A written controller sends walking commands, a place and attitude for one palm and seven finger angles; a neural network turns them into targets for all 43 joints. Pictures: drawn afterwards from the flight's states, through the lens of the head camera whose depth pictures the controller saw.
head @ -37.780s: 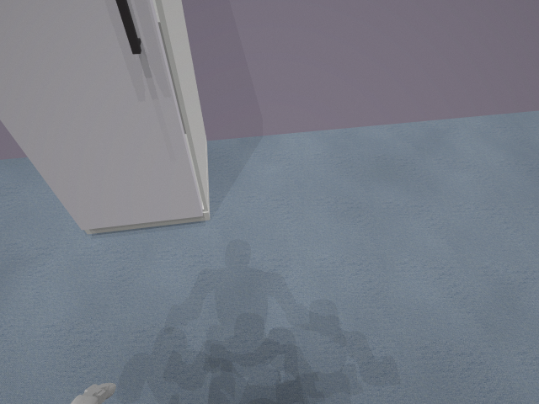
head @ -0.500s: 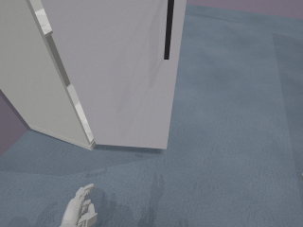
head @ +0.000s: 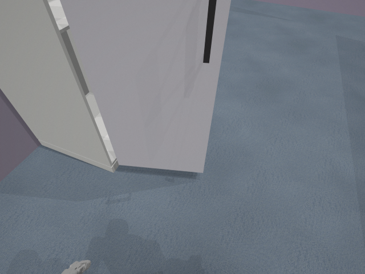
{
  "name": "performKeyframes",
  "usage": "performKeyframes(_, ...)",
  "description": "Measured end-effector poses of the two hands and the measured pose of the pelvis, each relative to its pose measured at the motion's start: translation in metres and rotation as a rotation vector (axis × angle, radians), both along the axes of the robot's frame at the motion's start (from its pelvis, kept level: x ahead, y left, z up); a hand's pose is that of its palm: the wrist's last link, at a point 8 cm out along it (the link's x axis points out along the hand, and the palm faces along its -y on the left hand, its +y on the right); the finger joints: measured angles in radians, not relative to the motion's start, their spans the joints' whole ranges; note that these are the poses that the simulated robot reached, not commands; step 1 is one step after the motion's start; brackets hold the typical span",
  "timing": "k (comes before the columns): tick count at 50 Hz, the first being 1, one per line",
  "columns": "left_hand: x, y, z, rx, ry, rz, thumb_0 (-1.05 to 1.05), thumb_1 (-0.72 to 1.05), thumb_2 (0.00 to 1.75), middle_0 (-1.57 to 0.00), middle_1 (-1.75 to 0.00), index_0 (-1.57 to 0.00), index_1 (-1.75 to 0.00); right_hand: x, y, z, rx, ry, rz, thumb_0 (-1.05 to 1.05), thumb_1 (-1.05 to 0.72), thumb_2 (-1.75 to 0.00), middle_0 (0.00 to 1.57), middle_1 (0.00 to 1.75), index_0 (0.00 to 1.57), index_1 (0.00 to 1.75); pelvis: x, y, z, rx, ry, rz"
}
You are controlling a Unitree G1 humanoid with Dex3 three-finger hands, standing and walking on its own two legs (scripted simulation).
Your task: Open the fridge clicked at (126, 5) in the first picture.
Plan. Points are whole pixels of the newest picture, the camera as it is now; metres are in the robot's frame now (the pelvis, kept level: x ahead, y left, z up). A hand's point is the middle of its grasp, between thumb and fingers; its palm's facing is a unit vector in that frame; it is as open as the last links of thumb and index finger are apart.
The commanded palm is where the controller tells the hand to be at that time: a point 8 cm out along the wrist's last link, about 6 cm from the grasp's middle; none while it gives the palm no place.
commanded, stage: let the arm hang, fingers relaxed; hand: right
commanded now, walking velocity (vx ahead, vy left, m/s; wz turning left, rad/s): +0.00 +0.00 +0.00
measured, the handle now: (211, 11) +0.75 +0.00 +0.24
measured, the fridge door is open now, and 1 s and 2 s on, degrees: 74 74 74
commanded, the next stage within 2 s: look to check the result in 0.82 s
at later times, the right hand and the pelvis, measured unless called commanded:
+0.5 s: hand out of the picture -0.01 -0.20 -0.16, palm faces -0.01 +0.97 -0.23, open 7.4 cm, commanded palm none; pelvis +0.00 -0.01 +0.01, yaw +1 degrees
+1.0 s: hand out of the picture +0.03 -0.21 -0.16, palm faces -0.04 +0.97 -0.22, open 7.4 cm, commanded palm none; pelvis +0.00 -0.02 +0.01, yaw +1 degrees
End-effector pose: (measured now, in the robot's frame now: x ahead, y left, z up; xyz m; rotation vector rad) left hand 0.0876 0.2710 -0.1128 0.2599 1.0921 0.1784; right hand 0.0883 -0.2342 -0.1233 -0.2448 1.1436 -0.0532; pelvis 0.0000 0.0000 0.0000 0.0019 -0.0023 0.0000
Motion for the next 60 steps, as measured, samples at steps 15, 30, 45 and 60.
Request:
performKeyframes(15, -0.121, -0.046, -0.019, -0.09, 0.381, 0.112, 0.01, 0.91, 0.9, -0.2, -0.3, -0.2, -0.29, -0.136, -0.007, -0.01, -0.006, 0.385, -0.159, 0.01, -0.93, -0.9, 0.2, 0.3, 0.2, 0.3, -0.003, -0.003, 0.01, 0.021, -0.009, 0.002)
performKeyframes(30, -0.087, -0.058, -0.023, -0.112, 0.253, 0.108, 0.01, 0.92, 0.9, -0.2, -0.3, -0.21, -0.3, -0.073, -0.012, -0.009, -0.003, 0.2, -0.111, 0.0, -0.91, -0.9, 0.2, 0.3, 0.2, 0.3, -0.004, -0.013, 0.01, 0.01, -0.017, 0.016)
performKeyframes(45, -0.072, -0.043, -0.014, -0.063, 0.23, 0.101, 0.0, 0.91, 0.9, -0.2, -0.3, -0.2, -0.29, -0.055, -0.017, -0.009, 0.005, 0.18, -0.091, 0.0, -0.91, -0.9, 0.2, 0.3, 0.2, 0.3, -0.001, -0.016, 0.012, 0.009, -0.018, 0.018)
performKeyframes(60, -0.054, -0.027, -0.011, -0.037, 0.232, 0.083, 0.0, 0.91, 0.9, -0.2, -0.3, -0.21, -0.3, -0.057, -0.04, -0.001, -0.057, 0.219, -0.101, 0.01, -0.91, -0.9, 0.2, 0.3, 0.2, 0.3, 0.006, -0.013, 0.014, 0.008, -0.017, 0.017)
